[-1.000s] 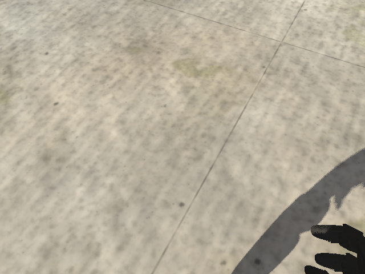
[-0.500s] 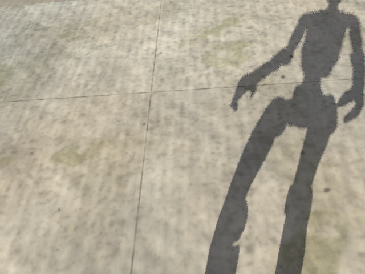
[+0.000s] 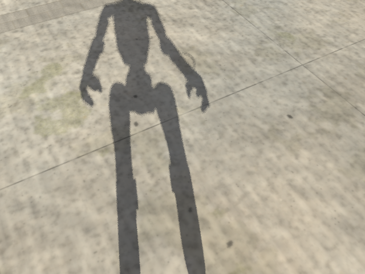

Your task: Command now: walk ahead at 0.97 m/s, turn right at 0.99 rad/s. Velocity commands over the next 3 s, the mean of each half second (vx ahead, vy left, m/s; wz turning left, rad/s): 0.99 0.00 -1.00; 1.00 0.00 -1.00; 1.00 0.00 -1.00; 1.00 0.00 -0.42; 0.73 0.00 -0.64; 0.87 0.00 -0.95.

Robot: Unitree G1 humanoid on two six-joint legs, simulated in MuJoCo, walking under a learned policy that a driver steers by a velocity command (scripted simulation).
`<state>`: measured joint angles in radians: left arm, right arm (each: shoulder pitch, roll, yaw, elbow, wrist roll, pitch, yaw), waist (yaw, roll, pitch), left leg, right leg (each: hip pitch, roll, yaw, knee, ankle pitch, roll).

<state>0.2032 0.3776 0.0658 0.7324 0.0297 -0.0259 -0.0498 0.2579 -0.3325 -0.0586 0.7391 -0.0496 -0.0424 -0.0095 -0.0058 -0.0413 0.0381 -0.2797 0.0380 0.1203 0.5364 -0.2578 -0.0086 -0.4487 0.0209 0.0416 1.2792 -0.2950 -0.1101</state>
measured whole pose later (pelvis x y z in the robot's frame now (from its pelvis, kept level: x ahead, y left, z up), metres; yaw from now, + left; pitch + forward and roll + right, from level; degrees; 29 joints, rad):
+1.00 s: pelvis +0.87 -0.28 +0.00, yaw -57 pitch +1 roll +3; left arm 0.00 0.36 0.04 0.63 0.03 0.00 -0.08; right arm 0.49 -0.33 -0.07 0.88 -0.03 -0.09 0.00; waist -0.06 -0.05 0.03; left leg 0.05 0.01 0.24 0.31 -0.36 -0.04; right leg -0.78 -0.05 -0.03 1.13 -0.11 -0.11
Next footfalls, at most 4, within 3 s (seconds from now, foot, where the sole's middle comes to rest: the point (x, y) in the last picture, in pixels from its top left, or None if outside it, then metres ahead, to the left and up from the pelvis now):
0.32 right None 0.46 -0.08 -0.77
0.72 left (218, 168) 0.92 -0.14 -0.77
1.18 right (315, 151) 1.02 -0.59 -0.77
1.56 left None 1.28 -0.95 -0.77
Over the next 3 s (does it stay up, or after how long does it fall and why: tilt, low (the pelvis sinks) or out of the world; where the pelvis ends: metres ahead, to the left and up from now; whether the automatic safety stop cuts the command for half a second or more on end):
stays up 0.76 -1.89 -0.02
